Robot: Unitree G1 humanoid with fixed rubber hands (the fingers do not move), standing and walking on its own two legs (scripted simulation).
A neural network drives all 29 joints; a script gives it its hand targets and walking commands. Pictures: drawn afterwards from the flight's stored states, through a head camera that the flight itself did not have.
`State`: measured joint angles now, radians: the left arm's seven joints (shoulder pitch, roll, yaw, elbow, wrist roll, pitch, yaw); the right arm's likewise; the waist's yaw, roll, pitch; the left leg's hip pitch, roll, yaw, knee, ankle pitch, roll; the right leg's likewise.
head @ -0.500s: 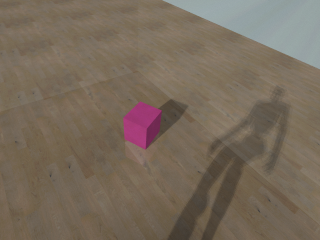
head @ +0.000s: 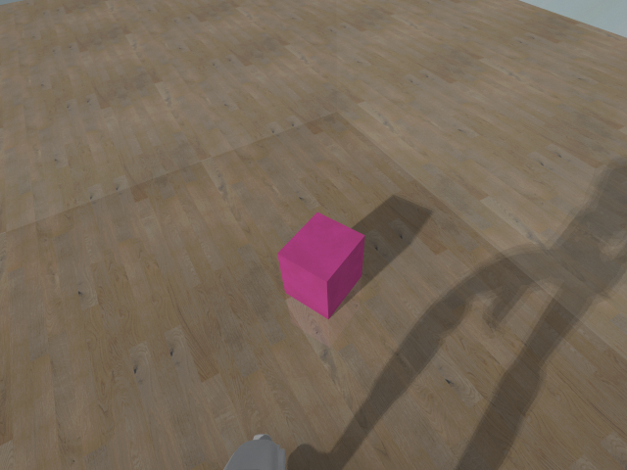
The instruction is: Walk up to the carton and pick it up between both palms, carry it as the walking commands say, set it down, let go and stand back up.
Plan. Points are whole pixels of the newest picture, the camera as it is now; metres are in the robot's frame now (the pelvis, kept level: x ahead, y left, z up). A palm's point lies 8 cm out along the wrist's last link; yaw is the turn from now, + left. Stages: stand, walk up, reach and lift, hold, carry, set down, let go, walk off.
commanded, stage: walk up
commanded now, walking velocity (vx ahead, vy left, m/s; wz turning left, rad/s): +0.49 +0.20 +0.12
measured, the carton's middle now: (322, 265) +0.88 +0.08 -0.65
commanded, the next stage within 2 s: none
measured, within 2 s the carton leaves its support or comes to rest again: neither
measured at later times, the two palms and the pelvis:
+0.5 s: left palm (175, 332) +0.35 +0.29 -0.13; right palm (462, 452) +0.20 -0.18 -0.15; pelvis +0.23 +0.06 -0.01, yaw +0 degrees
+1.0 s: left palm (158, 368) +0.30 +0.31 -0.16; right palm (426, 304) +0.43 -0.15 -0.14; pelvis +0.35 +0.09 -0.01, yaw +5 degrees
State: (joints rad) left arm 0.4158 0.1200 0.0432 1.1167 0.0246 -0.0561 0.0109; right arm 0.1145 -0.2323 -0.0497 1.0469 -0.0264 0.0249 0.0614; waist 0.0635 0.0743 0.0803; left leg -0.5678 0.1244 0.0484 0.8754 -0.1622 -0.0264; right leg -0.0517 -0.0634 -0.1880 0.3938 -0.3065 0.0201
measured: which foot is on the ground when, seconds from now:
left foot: up 0.00-0.14, down 0.16-0.58, up 0.60-0.96, down 0.98-1.00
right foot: down 0.00-0.16, up 0.18-0.54, down 0.56-0.98, up 1.00-1.00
